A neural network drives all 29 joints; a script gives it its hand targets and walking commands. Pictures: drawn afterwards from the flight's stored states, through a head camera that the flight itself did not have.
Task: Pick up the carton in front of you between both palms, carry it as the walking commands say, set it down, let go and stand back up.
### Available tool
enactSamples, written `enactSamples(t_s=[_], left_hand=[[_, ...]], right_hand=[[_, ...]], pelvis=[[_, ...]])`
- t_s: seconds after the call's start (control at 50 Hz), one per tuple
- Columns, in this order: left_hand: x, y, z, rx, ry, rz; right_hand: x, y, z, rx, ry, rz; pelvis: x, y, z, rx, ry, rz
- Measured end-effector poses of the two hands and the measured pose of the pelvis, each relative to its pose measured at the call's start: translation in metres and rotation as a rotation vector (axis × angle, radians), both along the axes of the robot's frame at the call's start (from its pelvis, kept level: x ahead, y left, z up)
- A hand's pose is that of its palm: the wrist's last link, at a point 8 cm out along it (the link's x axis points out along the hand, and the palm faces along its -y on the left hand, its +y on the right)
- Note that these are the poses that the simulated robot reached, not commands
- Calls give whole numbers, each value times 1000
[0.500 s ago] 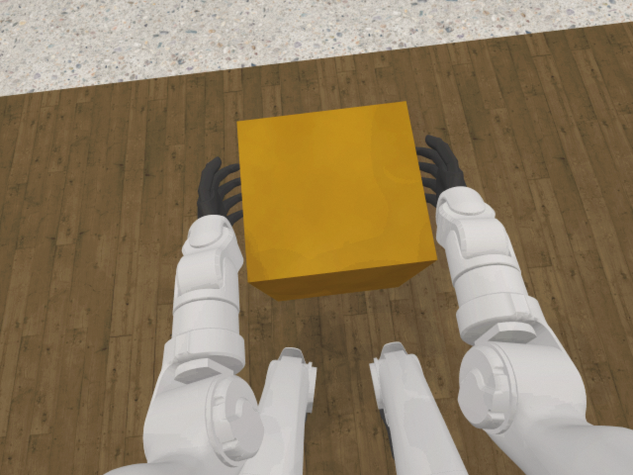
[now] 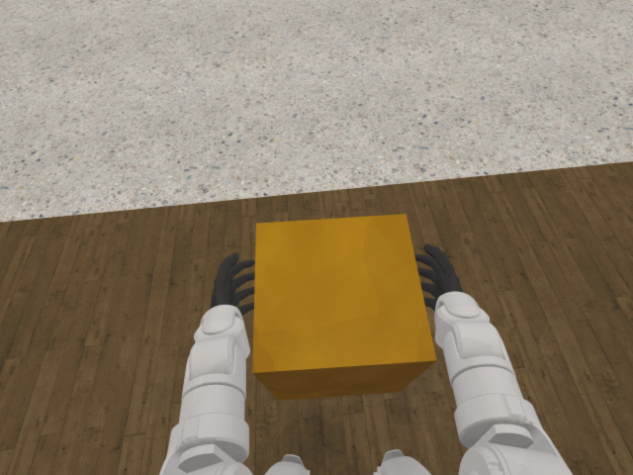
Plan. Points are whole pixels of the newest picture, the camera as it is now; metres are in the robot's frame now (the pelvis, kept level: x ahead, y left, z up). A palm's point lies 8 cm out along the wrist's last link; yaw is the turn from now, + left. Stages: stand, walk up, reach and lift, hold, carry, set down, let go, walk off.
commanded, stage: reach and lift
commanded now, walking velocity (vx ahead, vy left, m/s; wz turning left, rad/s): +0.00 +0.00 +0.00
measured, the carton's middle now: (335, 316) +0.35 +0.00 -0.10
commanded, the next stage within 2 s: hold in 1.28 s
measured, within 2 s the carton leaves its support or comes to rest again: neither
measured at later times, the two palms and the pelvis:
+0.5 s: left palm (206, 304) +0.30 +0.15 +0.07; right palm (471, 299) +0.30 -0.15 +0.06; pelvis +0.01 +0.00 +0.04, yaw +0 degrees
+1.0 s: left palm (205, 293) +0.31 +0.15 +0.08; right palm (473, 286) +0.31 -0.15 +0.07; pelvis +0.02 +0.00 +0.05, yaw +0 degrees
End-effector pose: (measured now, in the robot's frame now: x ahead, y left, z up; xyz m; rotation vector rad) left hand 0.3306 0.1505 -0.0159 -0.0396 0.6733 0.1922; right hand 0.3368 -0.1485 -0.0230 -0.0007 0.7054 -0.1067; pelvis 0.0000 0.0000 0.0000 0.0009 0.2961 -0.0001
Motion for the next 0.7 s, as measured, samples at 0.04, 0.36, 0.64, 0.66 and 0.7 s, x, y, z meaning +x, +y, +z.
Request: enactSamples(t_s=[0.04,0.36,0.64,0.66,0.7], left_hand=[[-3,0,12,2,-2,-5],[-22,1,84,39,-14,-74],[-27,1,87,34,-4,-60],[-27,0,87,34,-6,-60],[-26,0,89,36,-8,-60]], right_hand=[[-4,0,12,0,-3,-4],[-35,1,85,-39,-16,-16],[-37,1,89,-31,-7,-15],[-37,1,89,-30,-9,-15],[-36,0,90,-32,-10,-15]], pelvis=[[4,1,8,-1,-35,0],[16,3,42,-2,-306,1],[2,1,41,0,-352,2],[2,0,41,0,-352,2],[3,0,42,0,-353,2]])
